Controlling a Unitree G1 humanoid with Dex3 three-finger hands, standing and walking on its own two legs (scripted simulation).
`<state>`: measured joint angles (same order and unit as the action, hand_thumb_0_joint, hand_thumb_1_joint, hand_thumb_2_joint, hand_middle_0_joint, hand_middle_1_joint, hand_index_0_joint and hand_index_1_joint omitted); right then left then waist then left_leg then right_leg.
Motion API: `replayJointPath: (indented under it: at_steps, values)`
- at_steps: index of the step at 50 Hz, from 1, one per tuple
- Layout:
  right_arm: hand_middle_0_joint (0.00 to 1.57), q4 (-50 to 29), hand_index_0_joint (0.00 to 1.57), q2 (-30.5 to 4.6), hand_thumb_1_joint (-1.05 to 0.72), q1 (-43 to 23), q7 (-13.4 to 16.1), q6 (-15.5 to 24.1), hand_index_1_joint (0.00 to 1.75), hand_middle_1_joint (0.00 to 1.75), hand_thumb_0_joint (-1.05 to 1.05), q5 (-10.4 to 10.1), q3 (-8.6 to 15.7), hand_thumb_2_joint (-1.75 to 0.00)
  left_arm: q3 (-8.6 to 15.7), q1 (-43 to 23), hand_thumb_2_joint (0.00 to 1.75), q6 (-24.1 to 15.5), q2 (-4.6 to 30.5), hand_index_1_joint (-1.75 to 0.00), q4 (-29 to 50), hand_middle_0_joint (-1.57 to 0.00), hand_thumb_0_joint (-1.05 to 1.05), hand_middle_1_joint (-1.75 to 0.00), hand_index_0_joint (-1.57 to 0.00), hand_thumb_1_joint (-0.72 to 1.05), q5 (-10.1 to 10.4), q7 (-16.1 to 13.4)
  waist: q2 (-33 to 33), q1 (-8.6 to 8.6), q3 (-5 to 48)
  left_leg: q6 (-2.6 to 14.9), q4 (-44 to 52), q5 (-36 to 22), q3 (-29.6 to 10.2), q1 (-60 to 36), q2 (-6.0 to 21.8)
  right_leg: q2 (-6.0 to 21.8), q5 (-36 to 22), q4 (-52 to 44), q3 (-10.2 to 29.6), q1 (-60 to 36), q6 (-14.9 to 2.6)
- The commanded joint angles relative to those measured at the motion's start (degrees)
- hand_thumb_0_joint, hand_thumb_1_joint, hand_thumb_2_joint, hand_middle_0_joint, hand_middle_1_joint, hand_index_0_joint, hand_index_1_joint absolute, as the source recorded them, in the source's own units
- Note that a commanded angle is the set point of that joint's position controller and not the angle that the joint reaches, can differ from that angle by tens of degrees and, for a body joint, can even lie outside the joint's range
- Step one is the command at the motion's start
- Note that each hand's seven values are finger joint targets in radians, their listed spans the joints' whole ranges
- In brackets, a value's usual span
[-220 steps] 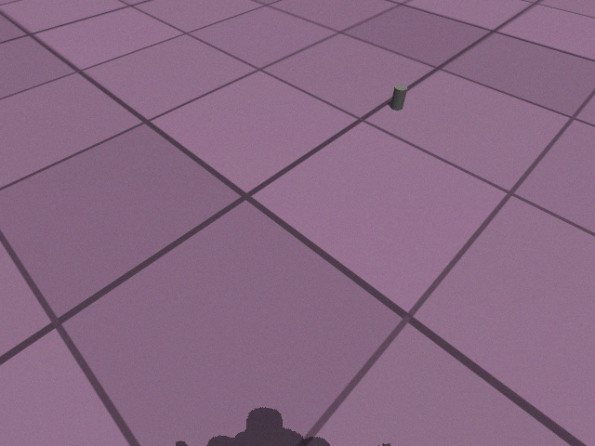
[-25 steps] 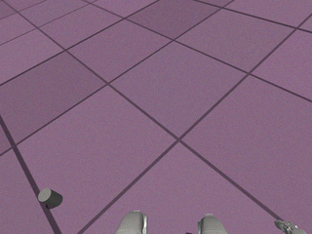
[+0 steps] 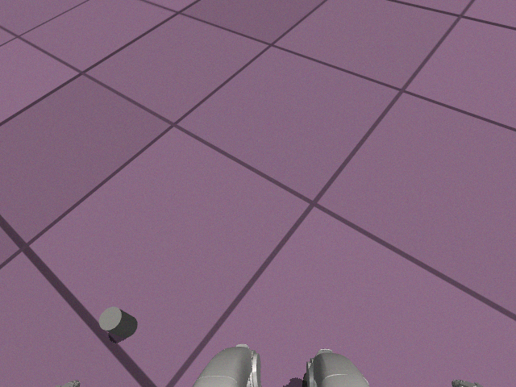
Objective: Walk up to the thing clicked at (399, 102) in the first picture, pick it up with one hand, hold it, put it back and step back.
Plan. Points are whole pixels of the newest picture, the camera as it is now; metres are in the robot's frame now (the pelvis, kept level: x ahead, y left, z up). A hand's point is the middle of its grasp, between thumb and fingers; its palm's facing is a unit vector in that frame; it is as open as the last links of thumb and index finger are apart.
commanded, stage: walk up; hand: left
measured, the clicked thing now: (119, 322) +0.38 +0.55 -0.66
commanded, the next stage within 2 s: none
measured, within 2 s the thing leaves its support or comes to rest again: neither
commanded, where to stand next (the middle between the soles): -0.04 +0.38 m, yaw -12 degrees
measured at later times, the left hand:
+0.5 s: hand out of the picture -0.01 +0.55 -0.12, palm faces -0.09 -0.81 -0.58, open 7.4 cm
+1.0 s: hand out of the picture -0.07 +0.74 -0.13, palm faces -0.12 -0.85 -0.51, open 7.4 cm
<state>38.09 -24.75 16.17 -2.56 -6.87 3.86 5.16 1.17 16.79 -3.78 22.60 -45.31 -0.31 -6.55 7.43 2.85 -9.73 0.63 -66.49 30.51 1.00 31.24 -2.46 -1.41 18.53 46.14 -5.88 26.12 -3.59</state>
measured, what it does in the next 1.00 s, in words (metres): steps to the left: left foot, then right foot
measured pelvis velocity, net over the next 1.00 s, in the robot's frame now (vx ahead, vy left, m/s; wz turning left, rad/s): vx -0.18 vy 0.43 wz -0.14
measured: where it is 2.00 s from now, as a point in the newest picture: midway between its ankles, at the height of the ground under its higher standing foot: outside the picture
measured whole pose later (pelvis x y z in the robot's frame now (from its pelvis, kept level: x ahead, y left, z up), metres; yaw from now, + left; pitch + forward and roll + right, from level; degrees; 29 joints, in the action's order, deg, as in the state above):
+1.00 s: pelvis -0.18 +0.43 +0.00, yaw -8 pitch -4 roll +0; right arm 52.0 -22.6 18.1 -0.6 -1.0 1.6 3.1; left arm 5.1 14.8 -0.2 26.8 -55.8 -1.0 -2.5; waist 0.1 2.1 -4.2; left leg -0.5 -48.8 28.3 1.1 17.0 1.6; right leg -1.7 21.9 65.8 8.3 36.2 -0.9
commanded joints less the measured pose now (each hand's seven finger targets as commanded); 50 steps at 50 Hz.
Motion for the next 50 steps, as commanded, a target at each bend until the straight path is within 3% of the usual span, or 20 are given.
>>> replayJointPath:
  at_steps: [1, 9, 12, 13, 14, 15, 17, 23, 25, 26, 27, 28, 29, 34, 39, 41, 42, 44, 47, 50]
  values:
    - [0.2, -6.24, 0.2, -13.78, -0.9, -1.19, 0.19, 1.43, 0.3, 0.3, 0.0, 0.04, 5.44, -0.9, 7.37, 3.14, 0.9, -1.06, 20.29, -0.3, 4.06, -0.2, 0.0, -0.3, -0.2, 0.9, -0.48, -2.01, -5.8, -1.53, 9.03, -1.06, -16.91, -4.5, -11.52, 7.44, 5.65, 22.2, -5.17, -19.82, 28.33, -5.29, -12.23]
    - [0.2, -5.34, 0.2, -11.76, -0.9, -2.64, -2.13, 0.69, 0.3, 0.3, 0.0, -0.04, 5.37, -0.9, 9.76, 2.18, 0.9, -0.26, 25.35, -0.3, 3.41, -0.2, 0.0, -0.3, -0.2, 0.9, -2.82, -0.44, -19.85, -3.48, 8.54, 0.3, 6.84, 0.28, -1.49, -2.16, 7.29, 15.46, 10.73, -16.78, 20.2, 3.07, -8.19]
    - [0.2, -0.81, 0.2, -12.51, -0.9, 7.72, -2.05, 1.39, 0.3, 0.3, 0.0, -0.03, 6.45, -0.9, 8.72, -0.56, 0.9, 0.64, 22.99, -0.3, 3.19, -0.2, 0.0, -0.3, -0.2, 0.9, -2.22, -0.27, -13.81, 1.58, 12.7, 1.87, 21.87, -2.13, 2.2, -17.92, 3.53, 11.39, 10.34, -7.96, 14.29, 11.47, -3.63]
    - [0.2, 0.04, 0.2, -14.2, -0.9, 12.0, -1.67, 1.94, 0.3, 0.3, 0.0, 0.79, 6.99, -0.9, 7.52, -0.31, 0.9, 1.0, 18.65, -0.3, 2.57, -0.2, 0.0, -0.3, -0.2, 0.9, -2.03, -0.53, -3.56, 4.58, 12.14, 3.73, 31.25, 2.11, -4.86, -19.25, 5.75, 4.6, 11.53, 7.21, 8.86, 16.18, -1.39]
    - [0.2, -2.36, 0.2, -21.99, -0.9, 7.71, -1.06, 2.33, 0.3, 0.3, 0.0, 0.59, 7.78, -0.9, 6.25, -2.74, 0.9, 0.98, 13.95, -0.3, 3.85, -0.2, 0.0, -0.3, -0.2, 0.9, -1.0, -1.42, 14.92, 4.96, 8.62, 10.73, 42.76, 1.49, -30.89, -11.98, 20.78, -5.87, 19.65, 23.46, 3.16, 25.33, 1.96]
    - [0.2, -2.97, 0.2, -24.61, -0.9, -0.53, -0.37, 2.64, 0.3, 0.3, 0.0, -0.63, 7.68, -0.9, 6.42, -7.53, 0.9, 0.38, 17.06, -0.3, 3.84, -0.2, 0.0, -0.3, -0.2, 0.9, -1.38, -2.47, 13.87, 4.04, 3.84, 17.91, 49.14, 3.91, -40.29, -0.7, 25.33, -2.09, 18.21, 29.88, 8.42, 21.19, 0.64]
    - [0.2, -4.51, 0.2, -16.13, -0.9, -5.28, 0.65, 3.12, 0.3, 0.3, 0.0, 0.33, 5.64, -0.9, 6.84, -2.84, 0.9, 0.46, 16.53, -0.3, -0.49, -0.2, 0.0, -0.3, -0.2, 0.9, 0.45, -1.51, 0.0, 0.83, 1.08, 12.42, 40.39, -5.95, -23.89, -0.65, 17.59, -1.7, 11.52, 31.99, 11.0, 19.28, 0.91]
    - [0.2, -5.74, 0.2, -13.09, -0.9, -5.15, 0.4, 2.49, 0.3, 0.3, 0.0, 1.0, 4.2, -0.9, 6.16, 5.58, 0.9, 0.17, 14.1, -0.3, -2.33, -0.2, 0.0, -0.3, -0.2, 0.9, 1.54, -0.08, 8.16, -1.15, 8.47, 13.47, 31.06, -30.71, -14.32, -9.37, 14.96, 1.54, 9.29, 9.54, 1.59, 1.78, 1.65]
    - [0.2, -6.75, 0.2, -11.05, -0.9, -7.4, 0.25, 1.46, 0.3, 0.3, 0.0, 0.23, 3.21, -0.9, 6.41, 13.45, 0.9, -0.34, 13.63, -0.3, -3.73, -0.2, 0.0, -0.3, -0.2, 0.9, 0.95, -0.66, 2.98, -6.31, 10.49, 9.29, 22.35, -30.77, -10.82, -3.58, 12.48, 3.73, -2.78, -11.96, 6.12, -13.73, -0.18]
    - [0.2, -6.51, 0.2, -8.09, -0.9, -3.64, 0.07, 1.2, 0.3, 0.3, 0.0, -0.37, 2.39, -0.9, 7.55, 14.36, 0.9, -0.78, 17.39, -0.3, -3.11, -0.2, 0.0, -0.3, -0.2, 0.9, -0.25, -1.21, -6.18, -6.42, 11.87, 5.46, 12.9, -22.19, -7.64, 3.04, 7.99, 7.77, -4.04, -17.51, 15.48, -22.55, -0.7]
    - [0.2, -5.78, 0.2, -5.28, -0.9, 1.99, 0.14, 1.12, 0.3, 0.3, 0.0, -0.6, 1.58, -0.9, 8.62, 11.08, 0.9, -0.86, 21.59, -0.3, -0.2, -0.2, 0.0, -0.3, -0.2, 0.9, -1.22, -1.52, -16.89, -3.34, 13.27, 0.96, 2.36, 3.91, -5.91, 15.32, 3.37, 23.1, -12.83, -17.79, 37.46, -30.08, -3.38]
    - [0.2, -6.46, 0.2, -10.51, -0.9, -0.1, 1.29, 0.46, 0.3, 0.3, 0.0, 0.35, 3.22, -0.9, 9.03, 8.65, 0.9, -0.31, 23.7, -0.3, 1.23, -0.2, 0.0, -0.3, -0.2, 0.9, -1.24, -2.04, -10.4, -4.41, 13.49, 1.21, -5.74, 6.02, -12.03, 14.44, 4.35, 30.83, -13.98, -20.13, 44.9, -20.04, -12.09]
    - [0.2, -6.24, 0.2, -12.81, -0.9, -1.85, 1.55, 0.17, 0.3, 0.3, 0.0, 0.13, 4.51, -0.9, 8.99, 6.23, 0.9, -0.49, 23.74, -0.3, 2.09, -0.2, 0.0, -0.3, -0.2, 0.9, -0.75, -2.19, -6.61, -4.23, 12.21, 0.48, -12.69, 4.11, -15.72, 11.01, 4.56, 30.69, -7.18, -22.27, 44.29, -12.14, -14.41]
    - [0.2, -2.86, 0.2, -13.25, -0.9, 1.71, -0.53, 0.38, 0.3, 0.3, 0.0, 0.26, 6.19, -0.9, 8.93, 1.25, 0.9, -0.72, 20.06, -0.3, 2.45, -0.2, 0.0, -0.3, -0.2, 0.9, -1.2, -1.44, -11.83, -2.16, 7.98, -1.76, -19.22, -7.97, -11.83, 4.01, 2.6, 18.03, 9.47, -18.87, 23.74, 0.98, -8.73]
    - [0.2, 2.6, 0.2, -10.49, -0.9, 5.83, -0.83, 1.41, 0.3, 0.3, 0.0, -3.07, 4.81, -0.9, 8.73, -4.16, 0.9, 0.92, 20.56, -0.3, 2.42, -0.2, 0.0, -0.3, -0.2, 0.9, -3.99, 0.92, -25.26, -1.83, 11.37, -1.47, 13.82, 4.99, 4.28, -13.35, 2.75, 9.92, 26.1, -18.73, 14.03, 4.91, -4.26]
    - [0.2, 7.65, 0.2, -10.37, -0.9, 12.92, 0.5, 2.99, 0.3, 0.3, 0.0, -2.64, 5.12, -0.9, 7.97, -2.47, 0.9, 2.58, 17.55, -0.3, 0.36, -0.2, 0.0, -0.3, -0.2, 0.9, -3.39, 1.9, -13.49, 1.36, 11.42, -1.35, 30.56, -0.09, 6.02, -23.22, 0.56, 6.51, 28.51, -3.53, 11.77, 10.2, -2.84]
    - [0.2, 8.76, 0.2, -12.05, -0.9, 14.98, 1.38, 4.04, 0.3, 0.3, 0.0, -1.24, 5.2, -0.9, 6.68, -1.44, 0.9, 3.21, 12.25, -0.3, -0.22, -0.2, 0.0, -0.3, -0.2, 0.9, -2.76, 2.03, -1.14, 2.6, 6.75, 0.28, 37.27, 10.67, -5.34, -21.38, 3.65, 1.4, 26.84, 12.71, 11.17, 18.22, -0.94]
    - [0.2, 5.32, 0.2, -22.2, -0.9, 1.81, 2.37, 5.94, 0.3, 0.3, 0.0, -2.3, 5.01, -0.9, 5.59, -11.73, 0.9, 2.36, 12.19, -0.3, 2.06, -0.2, 0.0, -0.3, -0.2, 0.9, -1.96, 1.22, 2.46, 1.83, -5.71, 12.0, 58.51, 32.71, -49.23, -1.94, 29.4, 0.67, 10.25, 23.31, 18.51, 28.33, 2.25]
    - [0.2, 6.52, 0.2, -18.09, -0.9, -6.92, 3.95, 9.05, 0.3, 0.3, 0.0, -1.62, 3.35, -0.9, 6.34, -2.47, 0.9, 1.76, 14.92, -0.3, -6.79, -0.2, 0.0, -0.3, -0.2, 0.9, -0.22, 3.91, -3.48, -3.53, -2.7, 6.22, 49.4, 20.06, -29.7, -4.98, 19.79, 1.67, 1.09, 22.83, 17.83, 17.21, 3.24]
    - [0.2, 9.51, 0.2, -15.72, -0.9, -5.13, 3.61, 10.23, 0.3, 0.3, 0.0, -1.84, 2.73, -0.9, 7.38, -0.71, 0.9, 2.78, 15.22, -0.3, -8.65, -0.2, 0.0, -0.3, -0.2, 0.9, -0.87, 6.01, -0.25, -3.83, -1.79, 7.35, 48.24, 15.87, -22.04, -5.87, 17.8, 1.11, 1.67, 19.35, 14.11, 9.9, 3.32]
